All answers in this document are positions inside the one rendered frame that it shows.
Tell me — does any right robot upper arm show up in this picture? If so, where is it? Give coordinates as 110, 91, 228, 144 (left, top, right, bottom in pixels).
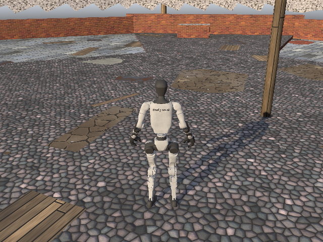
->
172, 101, 187, 129

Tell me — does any robot left hand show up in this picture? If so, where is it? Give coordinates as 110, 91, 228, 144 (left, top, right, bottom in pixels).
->
130, 136, 141, 146

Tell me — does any left robot forearm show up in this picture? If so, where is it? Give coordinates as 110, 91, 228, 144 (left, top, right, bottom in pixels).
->
131, 121, 141, 139

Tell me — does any robot right hand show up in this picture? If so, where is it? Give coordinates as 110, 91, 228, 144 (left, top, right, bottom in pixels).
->
184, 136, 195, 148

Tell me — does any left robot foot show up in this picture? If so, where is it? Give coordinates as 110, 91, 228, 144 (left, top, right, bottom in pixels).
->
147, 195, 157, 208

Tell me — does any left robot upper arm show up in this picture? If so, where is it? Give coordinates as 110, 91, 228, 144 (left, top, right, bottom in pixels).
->
136, 101, 151, 129

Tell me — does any right robot forearm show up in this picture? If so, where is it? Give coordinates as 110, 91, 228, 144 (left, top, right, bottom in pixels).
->
182, 121, 193, 139

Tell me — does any robot head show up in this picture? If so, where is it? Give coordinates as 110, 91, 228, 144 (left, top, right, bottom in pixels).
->
153, 80, 170, 104

